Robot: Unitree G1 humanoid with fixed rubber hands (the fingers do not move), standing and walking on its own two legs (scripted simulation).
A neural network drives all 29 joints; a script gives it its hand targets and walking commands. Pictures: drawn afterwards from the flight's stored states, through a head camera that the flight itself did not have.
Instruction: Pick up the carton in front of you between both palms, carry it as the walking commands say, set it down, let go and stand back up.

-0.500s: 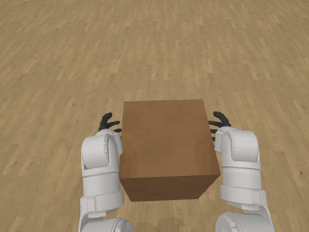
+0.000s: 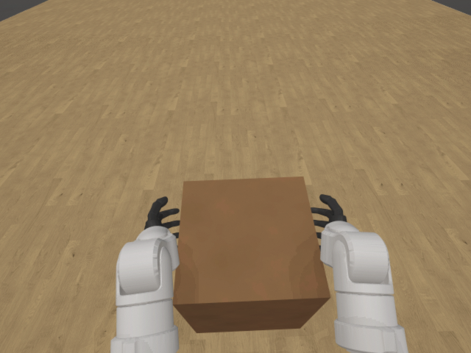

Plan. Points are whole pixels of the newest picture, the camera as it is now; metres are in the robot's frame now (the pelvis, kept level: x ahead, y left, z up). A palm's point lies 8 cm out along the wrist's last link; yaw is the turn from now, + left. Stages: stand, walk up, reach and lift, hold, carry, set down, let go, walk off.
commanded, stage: carry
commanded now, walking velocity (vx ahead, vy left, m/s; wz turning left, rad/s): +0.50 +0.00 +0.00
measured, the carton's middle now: (246, 260) +0.31 +0.00 +0.00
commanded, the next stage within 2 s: none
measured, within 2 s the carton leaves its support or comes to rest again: neither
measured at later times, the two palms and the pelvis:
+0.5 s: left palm (177, 129) +0.62 +0.14 +0.10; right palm (293, 127) +0.62 -0.14 +0.09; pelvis +0.32 -0.01 +0.00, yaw +2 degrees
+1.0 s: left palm (179, 88) +0.85 +0.16 +0.10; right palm (272, 89) +0.84 -0.12 +0.09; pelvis +0.55 +0.02 +0.00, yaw +1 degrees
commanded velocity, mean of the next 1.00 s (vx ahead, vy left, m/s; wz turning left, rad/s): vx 0.22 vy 0.00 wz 0.00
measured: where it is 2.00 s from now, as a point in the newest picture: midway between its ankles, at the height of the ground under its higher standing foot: (239, 310)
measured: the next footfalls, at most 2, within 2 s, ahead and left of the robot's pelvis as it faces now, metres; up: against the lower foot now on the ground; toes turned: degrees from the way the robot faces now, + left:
right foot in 0.08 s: +0.25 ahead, -0.12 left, +0.00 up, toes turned -10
left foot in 0.56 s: +0.54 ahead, +0.12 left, +0.00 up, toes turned +6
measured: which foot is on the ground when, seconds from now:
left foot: down 0.00-0.08, up 0.10-0.54, down 0.56-1.00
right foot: up 0.00-0.06, down 0.08-0.58, up 0.60-0.86, down 0.88-1.00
